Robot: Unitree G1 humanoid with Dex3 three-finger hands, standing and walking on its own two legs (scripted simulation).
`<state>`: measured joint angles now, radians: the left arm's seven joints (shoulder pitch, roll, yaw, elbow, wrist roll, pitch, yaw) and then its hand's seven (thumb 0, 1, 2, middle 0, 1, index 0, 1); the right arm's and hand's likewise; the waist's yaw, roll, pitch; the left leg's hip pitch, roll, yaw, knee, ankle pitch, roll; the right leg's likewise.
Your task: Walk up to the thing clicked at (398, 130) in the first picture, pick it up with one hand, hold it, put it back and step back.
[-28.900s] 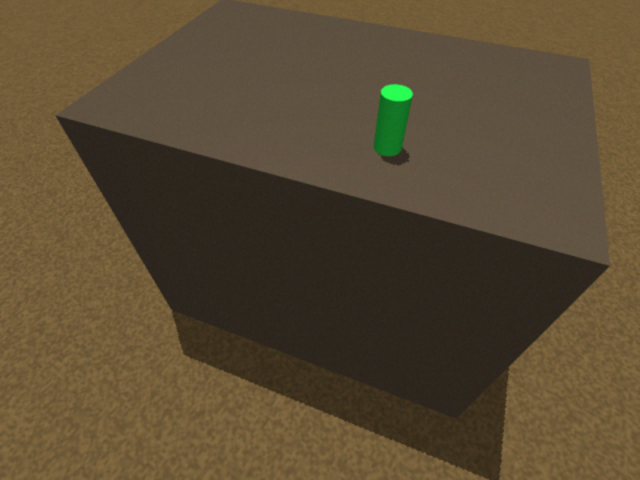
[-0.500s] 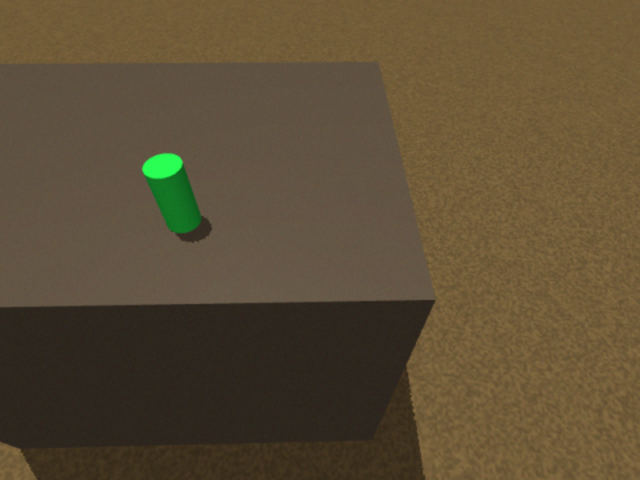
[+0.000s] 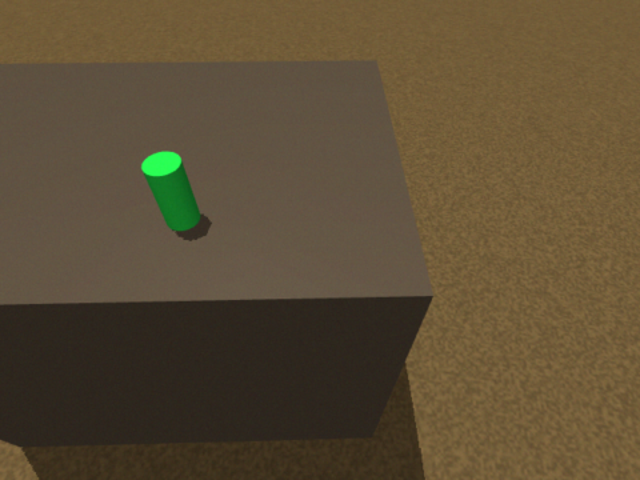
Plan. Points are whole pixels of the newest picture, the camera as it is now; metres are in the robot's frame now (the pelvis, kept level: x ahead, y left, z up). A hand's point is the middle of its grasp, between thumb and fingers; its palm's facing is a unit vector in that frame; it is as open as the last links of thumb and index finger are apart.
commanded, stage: stand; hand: left
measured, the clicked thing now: (173, 193) +0.49 +0.22 +0.07
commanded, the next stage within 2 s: step back in 0.26 s
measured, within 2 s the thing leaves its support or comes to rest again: neither
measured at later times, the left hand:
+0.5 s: hand out of the picture +0.08 +0.28 -0.17, palm faces -0.04 -0.92 -0.38, open 7.4 cm
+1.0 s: hand out of the picture -0.02 +0.26 -0.16, palm faces -0.10 -0.92 -0.38, open 7.4 cm
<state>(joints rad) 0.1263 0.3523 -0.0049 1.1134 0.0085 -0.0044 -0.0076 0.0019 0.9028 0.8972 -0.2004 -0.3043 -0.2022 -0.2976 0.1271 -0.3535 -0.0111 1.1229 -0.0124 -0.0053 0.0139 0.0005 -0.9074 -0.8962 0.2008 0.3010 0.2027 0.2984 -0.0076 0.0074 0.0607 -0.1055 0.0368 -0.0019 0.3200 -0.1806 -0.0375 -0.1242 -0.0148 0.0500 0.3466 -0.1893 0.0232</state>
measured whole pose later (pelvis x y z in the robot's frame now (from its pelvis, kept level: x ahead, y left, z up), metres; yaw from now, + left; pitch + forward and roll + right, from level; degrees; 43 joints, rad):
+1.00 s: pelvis -0.14 +0.01 -0.02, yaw -4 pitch -3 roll +0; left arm 0.14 0.35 0.06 0.87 0.02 0.05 -0.01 0.00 0.90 0.90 -0.20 -0.30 -0.20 -0.30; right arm 0.14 -0.41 -0.04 0.89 0.00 0.05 -0.02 0.00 -0.91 -0.90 0.20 0.30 0.20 0.30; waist -0.01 0.03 0.19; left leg -0.46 -0.06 -0.11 1.01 -0.50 0.01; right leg -0.28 0.03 0.05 0.64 -0.32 -0.03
